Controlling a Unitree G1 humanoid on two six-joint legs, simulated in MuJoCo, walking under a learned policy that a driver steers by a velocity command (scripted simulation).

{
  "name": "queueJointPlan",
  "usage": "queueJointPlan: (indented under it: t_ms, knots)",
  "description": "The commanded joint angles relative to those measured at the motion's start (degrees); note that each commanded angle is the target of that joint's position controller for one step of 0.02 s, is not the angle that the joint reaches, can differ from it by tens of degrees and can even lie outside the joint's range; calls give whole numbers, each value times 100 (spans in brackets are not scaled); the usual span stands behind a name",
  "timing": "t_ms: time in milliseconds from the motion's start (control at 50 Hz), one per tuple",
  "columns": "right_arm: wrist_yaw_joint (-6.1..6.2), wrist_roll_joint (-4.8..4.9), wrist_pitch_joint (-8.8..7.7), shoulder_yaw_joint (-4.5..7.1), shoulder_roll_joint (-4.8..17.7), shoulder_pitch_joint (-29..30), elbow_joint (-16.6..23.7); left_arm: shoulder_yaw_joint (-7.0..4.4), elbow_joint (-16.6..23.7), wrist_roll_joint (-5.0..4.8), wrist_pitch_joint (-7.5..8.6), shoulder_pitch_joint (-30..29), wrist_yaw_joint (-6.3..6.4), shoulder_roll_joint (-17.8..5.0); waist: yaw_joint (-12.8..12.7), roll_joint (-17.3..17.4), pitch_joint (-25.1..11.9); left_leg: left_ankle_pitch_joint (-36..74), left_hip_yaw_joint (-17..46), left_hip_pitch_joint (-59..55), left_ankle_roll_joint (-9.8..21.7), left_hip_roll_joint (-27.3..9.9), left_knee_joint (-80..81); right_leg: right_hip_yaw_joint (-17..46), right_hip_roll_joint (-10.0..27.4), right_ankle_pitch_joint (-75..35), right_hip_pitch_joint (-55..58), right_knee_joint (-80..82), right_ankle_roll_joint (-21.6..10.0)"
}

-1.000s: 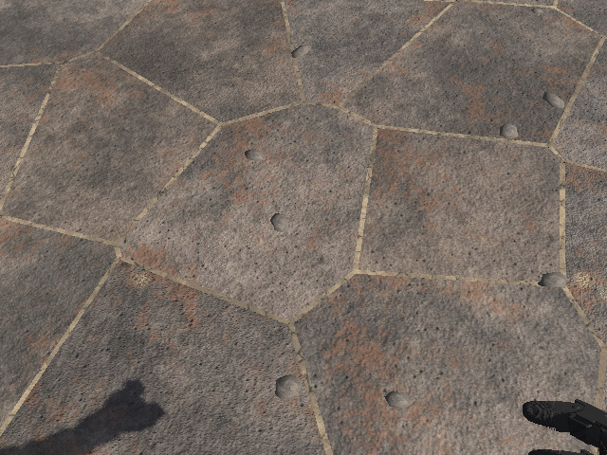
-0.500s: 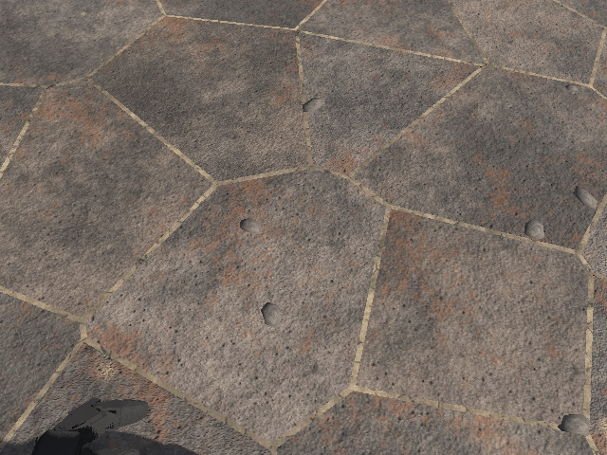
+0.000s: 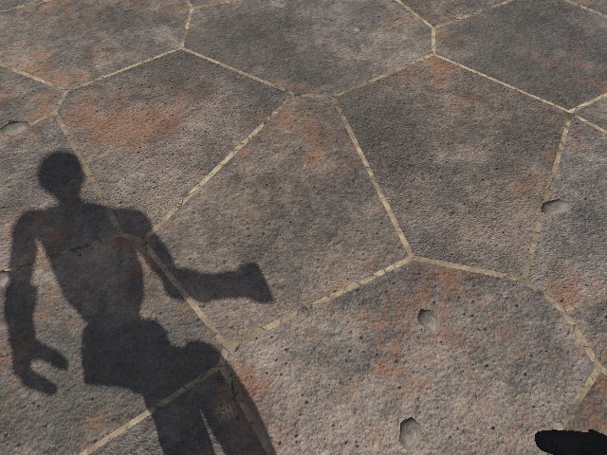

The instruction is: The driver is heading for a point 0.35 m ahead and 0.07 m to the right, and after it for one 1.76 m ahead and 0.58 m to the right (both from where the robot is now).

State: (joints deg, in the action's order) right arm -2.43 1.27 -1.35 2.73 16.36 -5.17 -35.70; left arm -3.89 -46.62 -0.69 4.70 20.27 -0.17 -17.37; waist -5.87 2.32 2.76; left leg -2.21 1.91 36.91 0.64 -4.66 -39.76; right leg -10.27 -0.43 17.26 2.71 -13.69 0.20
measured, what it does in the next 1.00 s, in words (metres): walks ahead, turning right: left foot, then right foot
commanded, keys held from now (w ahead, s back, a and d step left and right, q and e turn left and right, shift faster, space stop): w+e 0.22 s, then e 0.78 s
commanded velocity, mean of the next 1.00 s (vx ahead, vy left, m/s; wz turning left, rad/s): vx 0.22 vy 0.00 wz -0.38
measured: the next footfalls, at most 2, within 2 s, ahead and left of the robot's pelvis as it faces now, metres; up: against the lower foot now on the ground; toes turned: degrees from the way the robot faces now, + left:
left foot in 0.10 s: +0.23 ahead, +0.13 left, +0.00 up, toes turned +2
right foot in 0.56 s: +0.42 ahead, -0.11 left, +0.00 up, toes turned -14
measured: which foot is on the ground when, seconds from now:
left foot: up 0.00-0.08, down 0.10-0.58, up 0.60-1.00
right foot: down 0.00-0.10, up 0.12-0.54, down 0.56-1.00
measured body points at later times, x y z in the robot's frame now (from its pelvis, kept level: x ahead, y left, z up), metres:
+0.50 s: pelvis +0.25 +0.03 +0.00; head +0.28 +0.01 +0.45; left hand +0.46 +0.25 -0.10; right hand +0.29 -0.27 -0.12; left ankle +0.19 +0.13 -0.74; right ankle +0.38 -0.11 -0.71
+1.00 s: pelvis +0.35 +0.02 -0.01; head +0.38 +0.00 +0.44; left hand +0.63 +0.20 -0.09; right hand +0.35 -0.30 -0.11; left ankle +0.44 +0.14 -0.73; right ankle +0.38 -0.10 -0.74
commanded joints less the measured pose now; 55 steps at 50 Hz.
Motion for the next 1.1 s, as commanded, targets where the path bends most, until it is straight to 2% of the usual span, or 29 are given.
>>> queueJointPlan:
  t_ms: [20,60,80,100,120,140,160,200,220,240,320,420,520,560,580,600,620,640,660,680,740,820,940,1000,1020,1040,1060,1080,1100]
  knots:
    - [-64,-16,-135,31,261,661,637,-236,110,-133,-19,63,-14,-1050,178,-515,272,-468,-219,-178,246,190,529,778,1712,-2834,-11,273,-984]
    - [-46,-71,-163,163,541,127,538,-238,0,-186,-94,16,-4,-1196,651,-708,-154,-781,-480,-1240,479,485,906,729,1652,-4668,107,-587,-873]
    - [1,-78,-172,308,795,-770,260,-188,-41,-193,-119,-31,10,-1143,1159,-654,-676,-343,-606,-2586,644,643,1224,535,1411,-5071,-259,-1579,-716]
    - [99,-123,-137,454,1185,-1744,21,-64,39,-86,-78,-19,19,-896,1574,-440,-1407,-18,120,-4459,885,-39,911,493,1154,-3724,-1512,-3046,-486]
    - [173,-200,-131,526,1763,-1980,-16,192,245,32,11,621,-48,-105,1138,1071,-2311,-673,2965,-6337,1784,-1825,1232,629,122,989,-3755,-5254,-70]
    - [177,-192,-152,411,1268,-2059,48,54,119,-118,111,269,-52,-664,1480,622,-2704,-958,3757,-6062,1860,-1991,1857,1728,31,1724,-4111,-6045,-62]
    - [169,-175,-188,316,1026,-1757,-47,-57,325,-277,132,-210,-56,-934,1398,527,-1675,-712,2694,-5375,1564,-1759,1972,1705,294,1345,-4573,-6157,-96]
    - [137,-138,-258,209,616,-1103,-135,-52,365,-120,91,-504,-2,-761,980,292,-763,-185,1467,-4012,1245,-1248,2300,1495,714,483,-4369,-5561,-59]
    - [120,-176,-317,161,420,-878,-131,-70,280,-91,-10,-321,8,-685,767,320,-584,-82,1039,-3543,1112,-1043,2574,1556,838,111,-3996,-5439,-59]
    - [115,-214,-379,183,448,-729,-158,-54,228,-109,-101,-98,15,-544,604,489,-546,474,843,-3165,1204,-1116,2761,1536,832,-41,-3648,-5427,27]
    - [210,-240,-489,241,526,-306,-349,-42,329,-41,-298,-208,71,-287,333,218,-114,2450,-391,-2590,1105,-976,2896,1443,708,-537,-3631,-4614,284]
    - [407,-176,-311,314,799,-490,-536,38,723,32,-284,-974,-172,-99,649,141,-249,2468,-1097,-2955,966,-874,2680,1023,549,-1959,-3207,-2744,166]
    - [477,65,-71,419,998,-360,-592,-154,1012,72,-375,-896,-338,-495,457,229,-392,2902,-1106,-3540,725,-1166,1542,775,299,-989,-2974,-2243,-255]
    - [492,73,-1,374,825,-453,-590,-370,828,98,-340,7,-251,-892,33,-255,-882,2589,-1353,-3194,294,-597,-287,687,-128,-2031,-1598,-1393,-613]
    - [458,-203,-20,257,527,-683,-464,-497,925,97,-345,151,-89,-1473,161,-1511,-1167,-348,-1406,-1875,-159,-20,-2056,2314,970,-5042,-476,-1382,-1071]
    - [382,-286,-23,161,341,-1174,-351,-465,1197,241,-319,-193,-84,-1697,629,-2070,-2078,-3915,-446,-344,-470,1069,-3786,4849,2221,-5119,703,-1116,-2458]
    - [314,-160,-15,239,763,-965,-492,-374,1346,150,-309,-370,-154,-1283,295,-993,-2371,-3618,461,-196,-364,725,-4037,4553,2063,-3985,514,-807,-2329]
    - [307,-38,7,250,793,-567,-373,-302,1381,83,-289,-640,-158,-1048,368,-738,-1766,-3163,399,8,-251,564,-3879,3949,1808,-3104,-13,-717,-2031]
    - [370,-97,46,248,701,-436,-425,-267,1353,-9,-313,-856,-134,-879,507,-267,-1236,-2776,362,54,-245,354,-3391,3529,1501,-2346,-624,-606,-1680]
    - [442,-169,104,279,773,-336,-418,-225,1376,-38,-353,-1048,-78,-752,588,-356,-986,-2486,379,-112,-252,233,-2922,3285,1314,-1938,-1145,-506,-1507]
    - [468,-168,178,252,588,-503,-487,-253,1491,113,-428,-1173,35,-821,733,-800,-970,-2081,267,-729,-372,416,-2196,3015,945,-1866,-1764,-369,-1386]
    - [501,-158,176,201,479,-301,-479,-318,1517,62,-509,-1076,182,-945,591,-846,-1091,-1775,379,-831,-549,492,-1262,3156,851,-1153,-1740,-431,-1336]
    - [400,-97,47,228,554,-181,-438,-330,1601,66,-658,-1131,187,-915,450,-1168,-937,-1736,413,-1291,-469,634,-149,3735,756,-326,-1802,-510,-1200]
    - [308,-72,-54,276,583,-549,-538,-318,1646,-20,-731,-1255,192,-877,669,-1203,-909,-1238,266,-2000,-242,684,1197,3904,597,-659,-1832,-834,-1009]
    - [304,-111,-66,338,736,-738,-594,-291,1640,-58,-748,-1173,205,-783,727,-1020,-905,-850,404,-2522,-88,375,1772,3735,357,-345,-2129,-1107,-778]
    - [332,-223,-34,426,1150,-802,-544,-214,1630,-22,-755,-899,193,-477,550,90,-975,-751,1497,-3085,360,-879,2173,2975,-217,946,-2797,-2314,-429]
    - [329,-413,8,476,1443,-631,-533,-289,1848,-61,-685,-1068,182,-670,453,1599,-532,6,2826,-2616,1238,-1698,2511,1892,-955,1837,-3797,-3566,-124]
    - [353,-417,-20,402,1115,-278,-325,-415,1718,49,-633,-916,168,-1084,428,1101,-492,300,2691,-2475,1446,-1823,2397,2079,-530,1636,-3778,-4669,67]
    - [393,-328,-19,323,817,-30,-255,-461,1538,20,-653,-795,155,-1143,354,676,-495,440,2061,-2472,1222,-1453,2221,2050,-508,1276,-3711,-5075,151]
